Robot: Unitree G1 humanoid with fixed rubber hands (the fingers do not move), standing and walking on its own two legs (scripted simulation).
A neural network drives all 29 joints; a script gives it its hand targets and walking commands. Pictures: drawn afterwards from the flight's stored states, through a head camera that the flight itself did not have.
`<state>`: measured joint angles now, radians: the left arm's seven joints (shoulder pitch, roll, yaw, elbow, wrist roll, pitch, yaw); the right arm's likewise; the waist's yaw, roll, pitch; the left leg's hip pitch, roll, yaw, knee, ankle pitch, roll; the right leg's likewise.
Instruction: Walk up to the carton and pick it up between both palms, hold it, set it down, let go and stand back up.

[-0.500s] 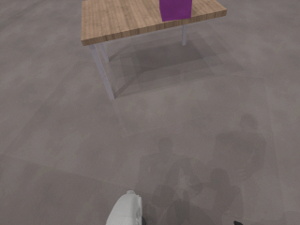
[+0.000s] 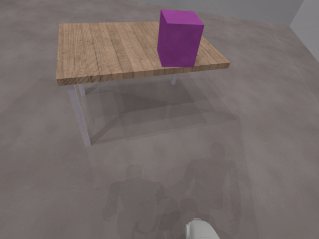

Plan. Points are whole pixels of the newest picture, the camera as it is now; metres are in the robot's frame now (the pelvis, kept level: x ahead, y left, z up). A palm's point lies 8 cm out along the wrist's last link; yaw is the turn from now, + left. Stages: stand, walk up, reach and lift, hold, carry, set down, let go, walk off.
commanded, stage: walk up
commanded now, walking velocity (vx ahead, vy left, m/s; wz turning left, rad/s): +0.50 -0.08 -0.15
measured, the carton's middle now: (177, 39) +1.18 -0.12 -0.01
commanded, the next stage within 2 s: none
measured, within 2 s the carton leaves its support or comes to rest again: neither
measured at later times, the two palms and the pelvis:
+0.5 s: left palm (101, 191) +0.30 +0.19 -0.14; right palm (241, 181) +0.34 -0.29 -0.14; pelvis +0.31 -0.05 +0.00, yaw -3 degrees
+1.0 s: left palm (101, 118) +0.62 +0.25 -0.15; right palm (222, 125) +0.57 -0.27 -0.10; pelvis +0.60 -0.01 +0.01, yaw -1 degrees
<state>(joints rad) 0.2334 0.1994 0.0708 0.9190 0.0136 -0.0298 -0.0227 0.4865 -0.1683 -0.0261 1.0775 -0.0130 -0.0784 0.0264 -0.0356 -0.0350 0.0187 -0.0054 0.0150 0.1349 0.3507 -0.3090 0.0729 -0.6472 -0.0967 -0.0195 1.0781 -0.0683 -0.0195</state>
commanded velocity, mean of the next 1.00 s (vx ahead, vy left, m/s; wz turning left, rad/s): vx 0.47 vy -0.09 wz -0.02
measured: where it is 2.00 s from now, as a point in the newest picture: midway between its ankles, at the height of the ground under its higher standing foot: (164, 169)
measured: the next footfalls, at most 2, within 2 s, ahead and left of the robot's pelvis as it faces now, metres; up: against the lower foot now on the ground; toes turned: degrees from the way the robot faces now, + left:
right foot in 0.28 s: +0.32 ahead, -0.11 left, +0.00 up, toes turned -11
left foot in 0.78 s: +0.66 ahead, +0.07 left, +0.00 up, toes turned +7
